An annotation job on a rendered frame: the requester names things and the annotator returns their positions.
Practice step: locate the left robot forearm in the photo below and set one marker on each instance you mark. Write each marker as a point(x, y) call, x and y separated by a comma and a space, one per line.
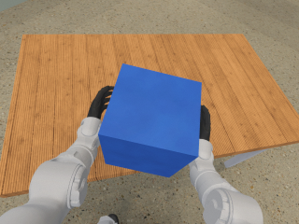
point(85, 148)

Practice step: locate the carton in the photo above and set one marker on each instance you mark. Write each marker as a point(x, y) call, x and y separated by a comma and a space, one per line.
point(152, 122)

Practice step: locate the table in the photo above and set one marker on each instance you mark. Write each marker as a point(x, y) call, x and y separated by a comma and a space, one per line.
point(59, 75)

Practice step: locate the robot left shin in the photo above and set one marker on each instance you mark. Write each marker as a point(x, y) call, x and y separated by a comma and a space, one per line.
point(105, 218)

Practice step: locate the robot left hand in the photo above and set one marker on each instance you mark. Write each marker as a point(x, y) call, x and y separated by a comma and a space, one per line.
point(98, 104)

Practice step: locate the robot right hand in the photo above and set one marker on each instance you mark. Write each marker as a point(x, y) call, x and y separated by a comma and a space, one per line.
point(205, 124)

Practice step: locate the right robot upper arm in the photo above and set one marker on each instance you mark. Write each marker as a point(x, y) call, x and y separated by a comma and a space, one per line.
point(224, 206)

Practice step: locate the left robot upper arm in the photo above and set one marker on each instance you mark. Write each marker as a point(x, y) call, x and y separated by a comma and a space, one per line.
point(57, 188)

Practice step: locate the right robot forearm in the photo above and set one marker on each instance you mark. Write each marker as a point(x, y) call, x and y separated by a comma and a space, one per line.
point(203, 174)

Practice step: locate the left robot foot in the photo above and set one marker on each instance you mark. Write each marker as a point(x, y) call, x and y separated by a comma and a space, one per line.
point(115, 218)

